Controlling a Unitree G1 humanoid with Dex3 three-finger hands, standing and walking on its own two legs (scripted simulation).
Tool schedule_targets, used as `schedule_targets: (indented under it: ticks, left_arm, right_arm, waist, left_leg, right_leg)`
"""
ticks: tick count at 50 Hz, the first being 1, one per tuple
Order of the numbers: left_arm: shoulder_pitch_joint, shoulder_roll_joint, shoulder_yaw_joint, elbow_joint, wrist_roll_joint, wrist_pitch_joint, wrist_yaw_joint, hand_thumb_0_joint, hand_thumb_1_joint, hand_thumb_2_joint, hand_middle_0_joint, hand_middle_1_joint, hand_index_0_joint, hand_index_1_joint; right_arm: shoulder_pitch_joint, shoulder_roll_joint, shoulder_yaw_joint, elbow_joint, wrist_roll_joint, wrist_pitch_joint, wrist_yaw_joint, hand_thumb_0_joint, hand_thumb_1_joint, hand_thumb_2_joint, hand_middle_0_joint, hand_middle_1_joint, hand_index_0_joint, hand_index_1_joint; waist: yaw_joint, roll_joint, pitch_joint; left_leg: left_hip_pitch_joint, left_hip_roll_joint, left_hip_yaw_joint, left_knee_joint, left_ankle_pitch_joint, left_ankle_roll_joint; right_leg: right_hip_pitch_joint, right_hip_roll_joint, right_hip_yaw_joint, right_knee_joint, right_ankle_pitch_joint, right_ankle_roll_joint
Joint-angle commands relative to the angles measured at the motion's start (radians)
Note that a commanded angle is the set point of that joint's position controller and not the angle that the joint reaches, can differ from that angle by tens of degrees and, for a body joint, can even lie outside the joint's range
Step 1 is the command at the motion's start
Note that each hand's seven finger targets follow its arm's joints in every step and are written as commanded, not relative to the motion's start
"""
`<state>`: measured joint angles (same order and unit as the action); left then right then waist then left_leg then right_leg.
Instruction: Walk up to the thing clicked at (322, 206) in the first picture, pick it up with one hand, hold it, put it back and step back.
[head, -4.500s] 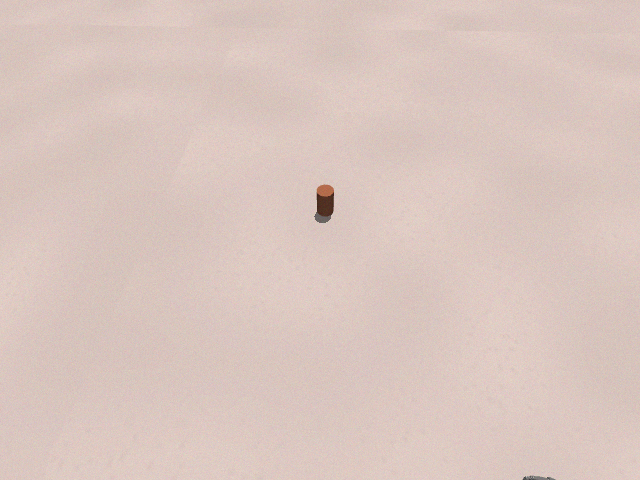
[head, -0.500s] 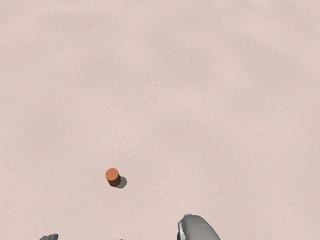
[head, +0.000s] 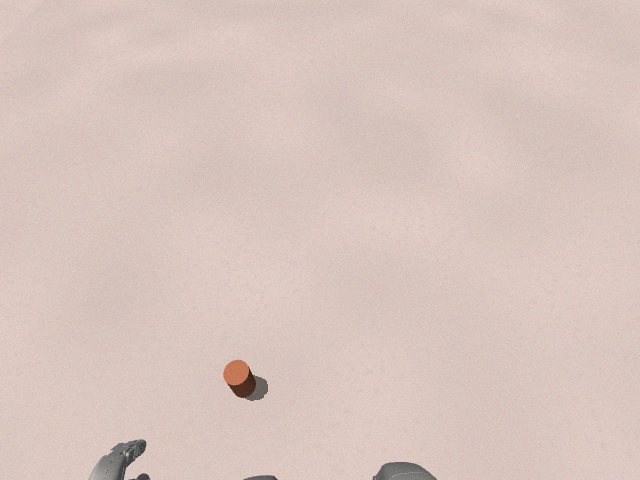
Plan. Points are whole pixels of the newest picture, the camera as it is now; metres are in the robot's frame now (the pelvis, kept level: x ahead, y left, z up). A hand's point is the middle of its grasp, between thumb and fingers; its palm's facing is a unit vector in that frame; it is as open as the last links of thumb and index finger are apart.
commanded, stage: walk up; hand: left
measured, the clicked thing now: (240, 379) +0.46 +0.27 -0.70
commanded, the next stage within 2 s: stand in 0.86 s
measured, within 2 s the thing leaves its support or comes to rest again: neither
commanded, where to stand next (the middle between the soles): +0.10 +0.01 m, yaw +3 degrees
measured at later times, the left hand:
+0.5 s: hand out of the picture +0.10 +0.26 -0.14, palm faces +0.04 -0.95 -0.31, open 7.4 cm
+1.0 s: hand out of the picture +0.09 +0.27 -0.14, palm faces +0.02 -0.95 -0.32, open 7.4 cm
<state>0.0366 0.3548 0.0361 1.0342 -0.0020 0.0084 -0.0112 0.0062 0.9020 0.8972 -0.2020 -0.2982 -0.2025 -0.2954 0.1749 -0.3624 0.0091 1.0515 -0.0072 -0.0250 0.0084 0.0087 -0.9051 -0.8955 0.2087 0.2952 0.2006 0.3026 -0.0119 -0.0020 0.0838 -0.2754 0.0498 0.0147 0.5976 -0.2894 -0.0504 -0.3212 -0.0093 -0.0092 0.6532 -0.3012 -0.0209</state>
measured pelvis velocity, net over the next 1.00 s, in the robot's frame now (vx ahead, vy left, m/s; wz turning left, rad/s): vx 0.02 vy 0.02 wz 0.03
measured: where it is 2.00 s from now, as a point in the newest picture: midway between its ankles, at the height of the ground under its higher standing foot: outside the picture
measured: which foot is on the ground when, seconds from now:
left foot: down 0.00-1.00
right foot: down 0.00-1.00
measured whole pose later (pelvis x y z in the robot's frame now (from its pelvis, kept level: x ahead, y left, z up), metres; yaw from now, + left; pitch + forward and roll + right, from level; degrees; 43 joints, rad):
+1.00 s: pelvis +0.02 +0.02 +0.02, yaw +1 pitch -2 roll +0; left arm 0.06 0.34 0.02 1.17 0.01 0.00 -0.02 0.01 0.90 0.90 -0.20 -0.30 -0.20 -0.30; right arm 0.07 -0.35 0.00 1.14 -0.02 -0.01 0.01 0.01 -0.91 -0.90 0.21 0.29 0.20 0.30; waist 0.00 0.00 0.06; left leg -0.14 0.03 0.00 0.34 -0.18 -0.03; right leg -0.15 -0.03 -0.03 0.35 -0.17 0.01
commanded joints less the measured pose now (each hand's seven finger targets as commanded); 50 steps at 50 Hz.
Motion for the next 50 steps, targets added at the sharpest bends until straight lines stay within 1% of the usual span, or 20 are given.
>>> schedule_targets:
  ticks: [1,4,7,10,12,15,18,19,22,24,30,33,36,42,43,44,45,47,49,50]
  left_arm:
    - [-0.067,0.221,0.039,-0.037,-0.001,-0.033,0.012,0.0,0.9,0.9,-0.2,-0.3,-0.2,-0.3]
    - [-0.096,0.216,0.036,-0.02,-0.001,-0.032,0.012,0.0,0.9,0.9,-0.2,-0.3,-0.2,-0.3]
    - [-0.092,0.209,0.034,0.005,-0.002,-0.027,0.01,0.0,0.9,0.9,-0.2,-0.3,-0.2,-0.3]
    - [-0.09,0.205,0.034,0.021,-0.004,-0.026,0.007,0.0,0.9,0.9,-0.2,-0.3,-0.2,-0.3]
    - [-0.085,0.204,0.033,0.03,-0.002,-0.025,0.005,0.0,0.9,0.9,-0.2,-0.3,-0.2,-0.3]
    - [-0.099,0.21,0.034,0.04,0.001,-0.021,0.003,0.0,0.9,0.9,-0.2,-0.3,-0.2,-0.3]
    - [-0.094,0.201,0.036,0.045,0.002,-0.021,0.001,0.0,0.9,0.9,-0.2,-0.3,-0.2,-0.3]
    - [-0.093,0.201,0.034,0.045,0.003,-0.022,0.0,0.0,0.9,0.9,-0.2,-0.3,-0.2,-0.3]
    - [-0.079,0.199,0.035,0.051,0.001,-0.022,-0.001,0.0,0.9,0.9,-0.2,-0.3,-0.2,-0.3]
    - [-0.079,0.201,0.035,0.051,0.003,-0.022,-0.001,0.0,0.9,0.9,-0.2,-0.3,-0.2,-0.3]
    - [-0.062,0.192,0.033,0.051,0.001,-0.021,0.0,0.0,0.9,0.9,-0.2,-0.3,-0.2,-0.3]
    - [-0.057,0.192,0.032,0.055,0.002,-0.019,0.001,0.0,0.9,0.9,-0.2,-0.3,-0.2,-0.3]
    - [-0.04,0.189,0.031,0.058,0.004,-0.02,0.003,0.0,0.9,0.9,-0.2,-0.3,-0.2,-0.3]
    - [-0.052,0.192,0.031,0.053,0.005,-0.024,0.004,0.0,0.9,0.9,-0.2,-0.3,-0.2,-0.3]
    - [-0.02,0.181,0.02,0.067,0.011,-0.03,0.005,0.0,0.9,0.9,-0.2,-0.3,-0.2,-0.3]
    - [-0.031,0.196,0.024,0.066,0.013,-0.033,0.007,0.0,0.9,0.9,-0.2,-0.3,-0.2,-0.3]
    - [-0.022,0.19,0.022,0.069,0.014,-0.035,0.007,0.0,0.9,0.9,-0.2,-0.3,-0.2,-0.3]
    - [-0.028,0.199,0.021,0.069,0.013,-0.038,0.009,0.0,0.9,0.9,-0.2,-0.3,-0.2,-0.3]
    - [-0.014,0.191,0.017,0.067,0.012,-0.041,0.01,0.0,0.9,0.9,-0.2,-0.3,-0.2,-0.3]
    - [-0.014,0.2,0.018,0.069,0.011,-0.042,0.011,0.0,0.9,0.9,-0.2,-0.3,-0.2,-0.3]
  right_arm:
    - [-0.056,-0.224,-0.048,-0.037,0.009,-0.029,-0.017,0.0,-0.9,-0.9,0.2,0.3,0.2,0.3]
    - [-0.061,-0.221,-0.046,-0.016,0.007,-0.026,-0.016,0.0,-0.9,-0.9,0.2,0.3,0.2,0.3]
    - [-0.094,-0.22,-0.045,-0.004,0.007,-0.024,-0.017,0.0,-0.9,-0.9,0.2,0.3,0.2,0.3]
    - [-0.107,-0.224,-0.04,0.007,0.007,-0.025,-0.016,0.0,-0.9,-0.9,0.2,0.3,0.2,0.3]
    - [-0.128,-0.22,-0.038,0.006,0.007,-0.024,-0.015,0.0,-0.9,-0.9,0.2,0.3,0.2,0.3]
    - [-0.139,-0.22,-0.037,0.011,0.007,-0.019,-0.014,0.0,-0.9,-0.9,0.2,0.3,0.2,0.3]
    - [-0.139,-0.22,-0.039,0.016,0.005,-0.019,-0.013,0.0,-0.9,-0.9,0.2,0.3,0.2,0.3]
    - [-0.147,-0.221,-0.039,0.015,0.005,-0.019,-0.012,0.0,-0.9,-0.9,0.2,0.3,0.2,0.3]
    - [-0.156,-0.217,-0.037,0.013,0.005,-0.022,-0.012,0.0,-0.9,-0.9,0.2,0.3,0.2,0.3]
    - [-0.155,-0.217,-0.04,0.013,0.005,-0.022,-0.013,0.0,-0.9,-0.9,0.2,0.3,0.2,0.3]
    - [-0.157,-0.214,-0.043,0.014,0.005,-0.023,-0.017,0.0,-0.9,-0.9,0.2,0.3,0.2,0.3]
    - [-0.159,-0.214,-0.047,0.014,0.004,-0.021,-0.017,0.0,-0.9,-0.9,0.2,0.3,0.2,0.3]
    - [-0.168,-0.206,-0.048,0.011,0.003,-0.018,-0.016,0.0,-0.9,-0.9,0.2,0.3,0.2,0.3]
    - [-0.151,-0.208,-0.049,0.018,0.005,-0.015,-0.014,0.0,-0.9,-0.9,0.2,0.3,0.2,0.3]
    - [-0.164,-0.197,-0.045,0.025,-0.012,-0.013,-0.012,0.0,-0.9,-0.9,0.2,0.3,0.2,0.3]
    - [-0.16,-0.198,-0.048,0.021,-0.015,-0.011,-0.013,0.0,-0.9,-0.9,0.2,0.3,0.2,0.3]
    - [-0.165,-0.207,-0.05,0.024,-0.014,-0.013,-0.013,0.0,-0.9,-0.9,0.2,0.3,0.2,0.3]
    - [-0.161,-0.194,-0.046,0.025,-0.01,-0.013,-0.012,0.0,-0.9,-0.9,0.2,0.3,0.2,0.3]
    - [-0.162,-0.204,-0.049,0.026,-0.009,-0.015,-0.011,0.0,-0.9,-0.9,0.2,0.3,0.2,0.3]
    - [-0.159,-0.197,-0.048,0.028,-0.008,-0.014,-0.01,0.0,-0.9,-0.9,0.2,0.3,0.2,0.3]
  waist:
    - [0.005,-0.018,-0.147]
    - [-0.004,-0.029,-0.161]
    - [0.005,-0.015,-0.153]
    - [0.008,0.0,-0.162]
    - [0.012,0.0,-0.155]
    - [0.008,-0.016,-0.118]
    - [0.008,-0.006,-0.124]
    - [0.011,-0.007,-0.121]
    - [0.016,0.007,-0.124]
    - [0.013,-0.001,-0.132]
    - [0.018,0.013,-0.16]
    - [0.014,0.021,-0.134]
    - [0.018,0.007,-0.136]
    - [0.01,0.005,-0.154]
    - [0.019,0.039,-0.147]
    - [0.011,0.027,-0.14]
    - [0.015,0.034,-0.134]
    - [0.01,0.018,-0.129]
    - [0.014,0.023,-0.133]
    - [0.011,0.012,-0.134]
  left_leg:
    - [0.043,0.055,-0.07,-0.129,0.149,0.078]
    - [0.073,0.062,-0.065,-0.154,0.179,0.076]
    - [0.083,0.074,-0.072,-0.185,0.18,0.077]
    - [0.092,0.08,-0.071,-0.203,0.202,0.074]
    - [0.104,0.082,-0.068,-0.21,0.196,0.071]
    - [0.086,0.076,-0.072,-0.232,0.127,0.067]
    - [0.091,0.08,-0.076,-0.251,0.129,0.065]
    - [0.092,0.078,-0.078,-0.253,0.119,0.066]
    - [0.096,0.083,-0.084,-0.267,0.145,0.062]
    - [0.107,0.086,-0.084,-0.268,0.165,0.062]
    - [0.098,0.094,-0.091,-0.283,0.234,0.062]
    - [0.089,0.093,-0.099,-0.302,0.21,0.06]
    - [0.106,0.095,-0.099,-0.3,0.2,0.065]
    - [0.113,0.088,-0.094,-0.291,0.216,0.064]
    - [0.125,0.088,-0.104,-0.324,0.153,0.057]
    - [0.117,0.09,-0.107,-0.33,0.148,0.058]
    - [0.116,0.089,-0.107,-0.327,0.147,0.058]
    - [0.128,0.089,-0.105,-0.328,0.19,0.056]
    - [0.139,0.092,-0.102,-0.321,0.205,0.059]
    - [0.149,0.089,-0.101,-0.324,0.216,0.055]
  right_leg:
    - [0.1,-0.129,0.165,-0.208,0.156,-0.046]
    - [0.111,-0.13,0.15,-0.236,0.166,-0.034]
    - [0.121,-0.121,0.134,-0.258,0.148,-0.026]
    - [0.149,-0.12,0.127,-0.271,0.17,-0.021]
    - [0.144,-0.12,0.127,-0.293,0.163,-0.018]
    - [0.129,-0.123,0.134,-0.333,0.089,-0.015]
    - [0.144,-0.118,0.123,-0.351,0.071,-0.013]
    - [0.146,-0.119,0.124,-0.357,0.077,-0.011]
    - [0.162,-0.116,0.112,-0.351,0.119,-0.005]
    - [0.166,-0.115,0.107,-0.352,0.133,-0.006]
    - [0.236,-0.117,0.084,-0.328,0.234,0.001]
    - [0.226,-0.115,0.075,-0.33,0.212,0.004]
    - [0.215,-0.115,0.074,-0.345,0.195,0.005]
    - [0.236,-0.123,0.08,-0.343,0.228,0.007]
    - [0.216,-0.122,0.079,-0.364,0.172,0.01]
    - [0.226,-0.125,0.083,-0.363,0.174,0.007]
    - [0.223,-0.124,0.082,-0.368,0.185,0.008]
    - [0.221,-0.127,0.08,-0.363,0.206,0.007]
    - [0.223,-0.13,0.077,-0.366,0.227,0.01]
    - [0.214,-0.129,0.079,-0.367,0.229,0.009]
